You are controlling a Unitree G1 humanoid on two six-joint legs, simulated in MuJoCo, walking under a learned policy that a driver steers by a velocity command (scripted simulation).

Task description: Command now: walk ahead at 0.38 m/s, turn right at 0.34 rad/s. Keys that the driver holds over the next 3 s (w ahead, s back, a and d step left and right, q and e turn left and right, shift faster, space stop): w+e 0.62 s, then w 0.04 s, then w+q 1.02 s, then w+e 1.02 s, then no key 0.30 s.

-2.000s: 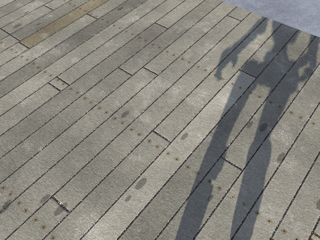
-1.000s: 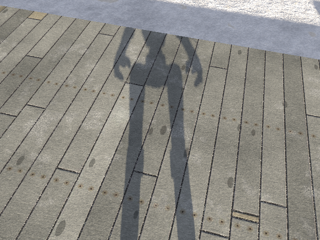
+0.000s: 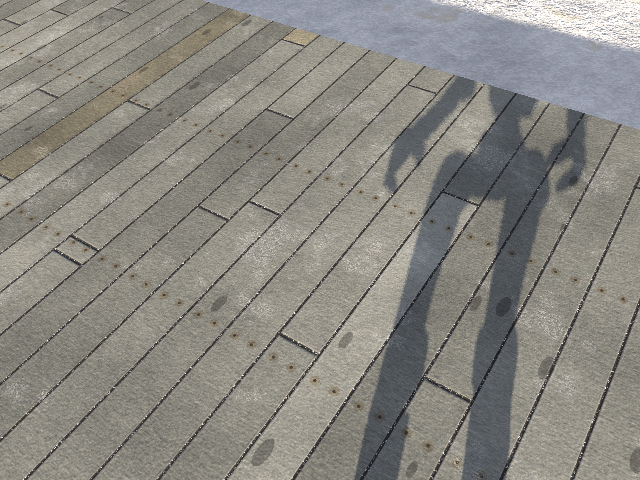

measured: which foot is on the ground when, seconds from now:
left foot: up 0.00-0.38, down 0.40-0.90, up 0.92-1.00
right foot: down 0.00-0.40, up 0.42-0.86, down 0.88-1.00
